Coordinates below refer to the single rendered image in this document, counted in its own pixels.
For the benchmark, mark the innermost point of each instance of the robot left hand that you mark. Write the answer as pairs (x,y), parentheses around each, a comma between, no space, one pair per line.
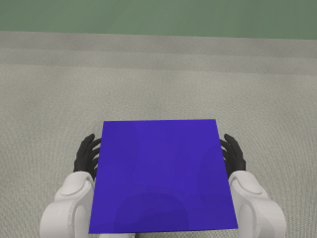
(85,161)

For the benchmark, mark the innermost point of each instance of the right robot forearm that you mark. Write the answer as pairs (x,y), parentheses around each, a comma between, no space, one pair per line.
(258,216)

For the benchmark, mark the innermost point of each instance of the carton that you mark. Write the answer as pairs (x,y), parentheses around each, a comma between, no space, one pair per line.
(161,176)

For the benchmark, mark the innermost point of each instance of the left robot forearm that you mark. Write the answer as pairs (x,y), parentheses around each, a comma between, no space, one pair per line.
(66,216)

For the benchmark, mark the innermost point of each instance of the robot right hand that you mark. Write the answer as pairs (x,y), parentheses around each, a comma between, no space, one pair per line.
(234,159)

